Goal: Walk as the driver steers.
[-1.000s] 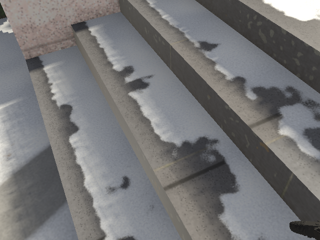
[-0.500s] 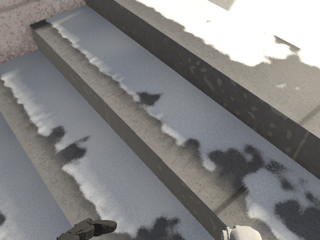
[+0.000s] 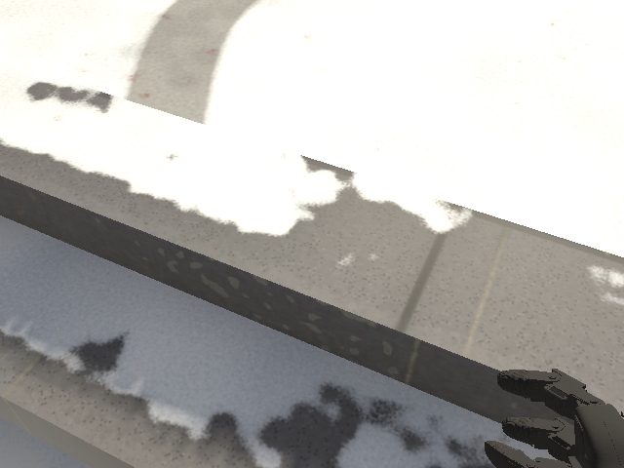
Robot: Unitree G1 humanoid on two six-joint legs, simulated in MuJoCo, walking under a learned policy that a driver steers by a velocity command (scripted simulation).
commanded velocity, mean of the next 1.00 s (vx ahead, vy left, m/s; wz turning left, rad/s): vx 0.25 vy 0.00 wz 0.00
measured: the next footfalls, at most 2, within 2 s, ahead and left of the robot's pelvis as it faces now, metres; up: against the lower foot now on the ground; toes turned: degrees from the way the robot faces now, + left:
left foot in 0.02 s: +0.11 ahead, +0.13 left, +0.00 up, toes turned -6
right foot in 0.42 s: +0.03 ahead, -0.12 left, +0.00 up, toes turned -22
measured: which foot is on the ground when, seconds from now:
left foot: up 0.00-0.00, down 0.02-0.54, up 0.56-1.00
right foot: down 0.00-0.02, up 0.04-0.40, down 0.42-1.00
